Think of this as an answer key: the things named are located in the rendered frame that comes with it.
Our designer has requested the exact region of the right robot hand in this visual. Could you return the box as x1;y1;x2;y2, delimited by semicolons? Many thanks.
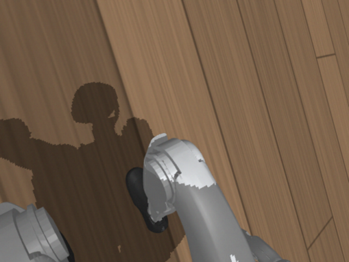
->
242;229;282;262

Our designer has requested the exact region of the left robot foot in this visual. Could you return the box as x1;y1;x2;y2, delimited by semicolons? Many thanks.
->
59;231;75;262

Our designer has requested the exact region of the right robot foot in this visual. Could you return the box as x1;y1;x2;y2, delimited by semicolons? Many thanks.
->
125;167;168;233

